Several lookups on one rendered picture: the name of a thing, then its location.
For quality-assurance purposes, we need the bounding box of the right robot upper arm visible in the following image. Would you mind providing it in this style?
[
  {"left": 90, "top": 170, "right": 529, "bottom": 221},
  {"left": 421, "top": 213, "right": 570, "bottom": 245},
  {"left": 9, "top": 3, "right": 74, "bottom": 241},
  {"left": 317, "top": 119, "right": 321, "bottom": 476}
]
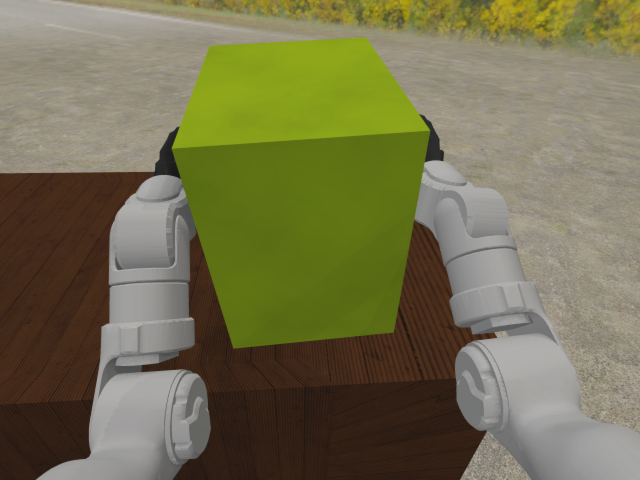
[{"left": 455, "top": 333, "right": 640, "bottom": 480}]

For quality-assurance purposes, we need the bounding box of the robot left forearm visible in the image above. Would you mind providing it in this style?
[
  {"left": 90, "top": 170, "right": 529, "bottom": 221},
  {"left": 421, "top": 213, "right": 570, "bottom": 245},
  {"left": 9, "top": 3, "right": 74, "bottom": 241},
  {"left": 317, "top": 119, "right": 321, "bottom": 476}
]
[{"left": 89, "top": 175, "right": 196, "bottom": 451}]

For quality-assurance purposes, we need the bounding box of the left robot upper arm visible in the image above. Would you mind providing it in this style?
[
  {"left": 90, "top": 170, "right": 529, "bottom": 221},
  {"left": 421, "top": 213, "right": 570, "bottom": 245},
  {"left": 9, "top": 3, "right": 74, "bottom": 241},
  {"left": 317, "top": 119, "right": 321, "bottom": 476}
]
[{"left": 36, "top": 369, "right": 211, "bottom": 480}]

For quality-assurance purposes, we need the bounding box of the pedestal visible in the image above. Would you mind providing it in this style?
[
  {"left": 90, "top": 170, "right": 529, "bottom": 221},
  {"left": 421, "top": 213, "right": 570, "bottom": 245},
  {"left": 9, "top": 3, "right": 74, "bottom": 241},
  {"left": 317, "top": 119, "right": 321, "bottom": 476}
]
[{"left": 0, "top": 172, "right": 497, "bottom": 480}]

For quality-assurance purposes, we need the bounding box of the robot right forearm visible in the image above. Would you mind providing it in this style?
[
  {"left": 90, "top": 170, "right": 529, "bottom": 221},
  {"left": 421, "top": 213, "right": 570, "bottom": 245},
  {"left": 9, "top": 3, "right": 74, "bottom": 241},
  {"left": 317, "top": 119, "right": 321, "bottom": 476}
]
[{"left": 414, "top": 160, "right": 581, "bottom": 406}]

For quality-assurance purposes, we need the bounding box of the robot left hand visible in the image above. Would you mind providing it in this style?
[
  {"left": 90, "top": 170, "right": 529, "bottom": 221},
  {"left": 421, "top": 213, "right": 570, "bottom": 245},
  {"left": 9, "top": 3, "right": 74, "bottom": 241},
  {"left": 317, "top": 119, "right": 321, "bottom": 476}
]
[{"left": 153, "top": 127, "right": 181, "bottom": 179}]

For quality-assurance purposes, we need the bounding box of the robot right hand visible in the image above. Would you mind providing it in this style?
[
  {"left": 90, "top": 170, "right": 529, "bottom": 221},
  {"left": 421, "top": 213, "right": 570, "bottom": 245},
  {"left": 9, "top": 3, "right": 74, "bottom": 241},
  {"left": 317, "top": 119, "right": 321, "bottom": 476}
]
[{"left": 419, "top": 114, "right": 444, "bottom": 162}]

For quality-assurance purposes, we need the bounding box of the carton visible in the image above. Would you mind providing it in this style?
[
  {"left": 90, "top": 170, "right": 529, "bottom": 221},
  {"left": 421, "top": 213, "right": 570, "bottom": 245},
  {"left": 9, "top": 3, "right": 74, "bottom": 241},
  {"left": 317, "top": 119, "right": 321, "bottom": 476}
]
[{"left": 172, "top": 37, "right": 430, "bottom": 349}]

